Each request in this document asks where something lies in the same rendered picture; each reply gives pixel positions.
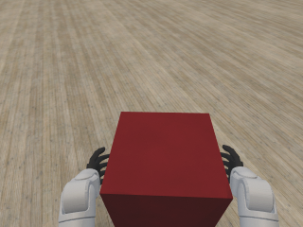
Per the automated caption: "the robot left hand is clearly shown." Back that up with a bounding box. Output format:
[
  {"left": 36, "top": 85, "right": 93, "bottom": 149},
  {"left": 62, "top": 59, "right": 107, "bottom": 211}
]
[{"left": 86, "top": 147, "right": 110, "bottom": 185}]

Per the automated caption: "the robot left forearm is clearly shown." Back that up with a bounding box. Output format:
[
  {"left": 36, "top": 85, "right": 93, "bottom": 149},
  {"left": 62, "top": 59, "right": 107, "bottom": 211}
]
[{"left": 58, "top": 168, "right": 100, "bottom": 227}]

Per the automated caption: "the robot right hand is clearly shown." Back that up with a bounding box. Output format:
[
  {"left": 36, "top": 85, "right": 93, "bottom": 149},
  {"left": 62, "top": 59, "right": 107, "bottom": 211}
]
[{"left": 221, "top": 145, "right": 243, "bottom": 183}]

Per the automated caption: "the carton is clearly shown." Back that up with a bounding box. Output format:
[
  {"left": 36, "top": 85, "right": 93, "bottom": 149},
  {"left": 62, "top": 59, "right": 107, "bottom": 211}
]
[{"left": 99, "top": 112, "right": 234, "bottom": 227}]

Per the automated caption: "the robot right forearm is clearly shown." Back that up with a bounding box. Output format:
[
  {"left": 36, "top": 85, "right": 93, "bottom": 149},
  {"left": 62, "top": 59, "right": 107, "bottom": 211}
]
[{"left": 230, "top": 166, "right": 279, "bottom": 227}]

